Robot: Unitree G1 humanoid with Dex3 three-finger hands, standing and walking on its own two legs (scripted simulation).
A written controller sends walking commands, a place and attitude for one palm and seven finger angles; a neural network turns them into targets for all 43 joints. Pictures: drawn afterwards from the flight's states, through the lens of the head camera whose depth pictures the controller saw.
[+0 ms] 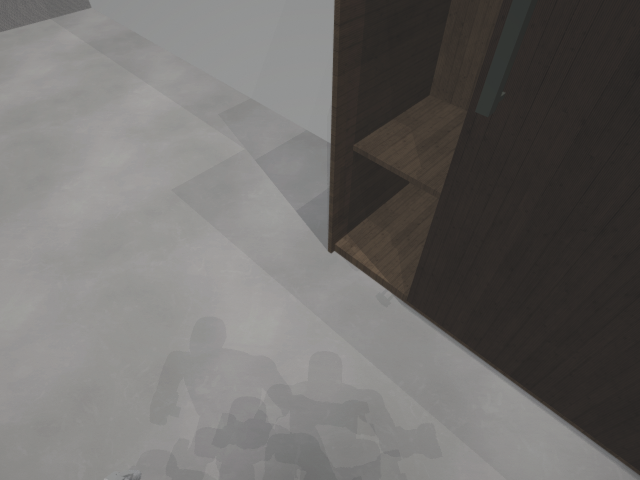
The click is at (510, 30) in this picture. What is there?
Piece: wardrobe's sliding door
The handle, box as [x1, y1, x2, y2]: [475, 0, 537, 116]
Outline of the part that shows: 537,0 512,1 475,110 476,112 488,116 494,111 497,103 503,98 505,93 502,91 502,89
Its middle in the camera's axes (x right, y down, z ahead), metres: +0.32 -0.33 +0.64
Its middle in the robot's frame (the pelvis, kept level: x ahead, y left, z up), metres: +0.75 -0.27 +0.21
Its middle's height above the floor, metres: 0.98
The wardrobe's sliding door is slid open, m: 0.36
